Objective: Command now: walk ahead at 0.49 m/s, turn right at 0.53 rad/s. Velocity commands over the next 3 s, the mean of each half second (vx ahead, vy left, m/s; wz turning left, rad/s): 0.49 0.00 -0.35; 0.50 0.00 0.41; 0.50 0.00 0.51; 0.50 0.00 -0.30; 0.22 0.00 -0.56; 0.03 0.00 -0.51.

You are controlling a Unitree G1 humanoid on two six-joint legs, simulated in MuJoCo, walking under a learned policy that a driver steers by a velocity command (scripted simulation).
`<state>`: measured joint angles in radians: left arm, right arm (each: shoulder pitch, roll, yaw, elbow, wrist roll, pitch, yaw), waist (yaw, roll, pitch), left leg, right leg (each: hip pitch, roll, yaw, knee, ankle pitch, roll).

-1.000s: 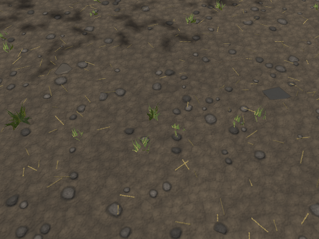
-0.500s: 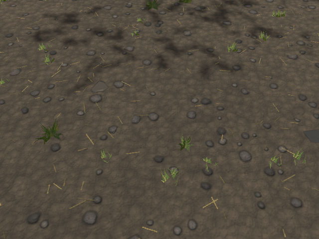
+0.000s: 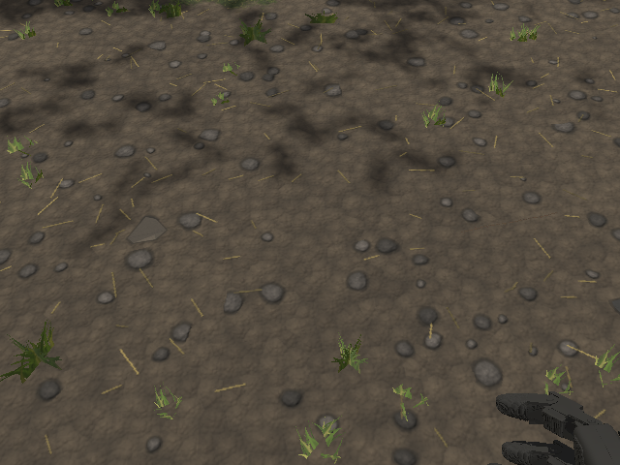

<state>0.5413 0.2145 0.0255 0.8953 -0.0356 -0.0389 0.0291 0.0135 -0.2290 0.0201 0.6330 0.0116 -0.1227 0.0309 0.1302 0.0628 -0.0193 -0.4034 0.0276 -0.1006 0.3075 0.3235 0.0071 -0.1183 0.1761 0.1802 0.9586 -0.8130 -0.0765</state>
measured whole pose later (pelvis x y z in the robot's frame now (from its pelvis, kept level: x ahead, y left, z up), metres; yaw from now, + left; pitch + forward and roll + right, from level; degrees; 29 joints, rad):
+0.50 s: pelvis +0.24 -0.07 -0.04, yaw -10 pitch +3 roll +2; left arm 0.05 0.25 0.04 0.63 0.00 -0.06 -0.01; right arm 0.34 -0.30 -0.07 0.94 0.03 -0.06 0.02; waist -0.07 0.01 0.01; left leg -0.24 0.05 0.00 0.88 -0.46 -0.01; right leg -0.50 -0.04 -0.03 0.62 -0.17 -0.03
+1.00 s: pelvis +0.51 -0.08 -0.05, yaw +6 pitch +2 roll -1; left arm 0.34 0.26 0.09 0.91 -0.02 -0.05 0.03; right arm 0.03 -0.25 -0.08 0.76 0.03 -0.03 0.06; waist 0.03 0.01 0.05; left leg -0.50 -0.02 0.08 0.60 -0.14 0.13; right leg 0.05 -0.10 -0.30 0.56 -0.47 0.04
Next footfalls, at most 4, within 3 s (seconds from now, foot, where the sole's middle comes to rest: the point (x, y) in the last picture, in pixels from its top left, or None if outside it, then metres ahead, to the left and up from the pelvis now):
0.44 right None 0.35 -0.20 -0.80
0.98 left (360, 405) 0.65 0.02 -0.80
1.46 right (415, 294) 0.98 -0.10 -0.80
1.92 left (317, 243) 1.13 0.18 -0.80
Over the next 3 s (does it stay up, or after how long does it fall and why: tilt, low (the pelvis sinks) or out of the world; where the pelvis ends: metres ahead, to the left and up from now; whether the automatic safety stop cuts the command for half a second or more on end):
stays up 1.28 0.07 -0.02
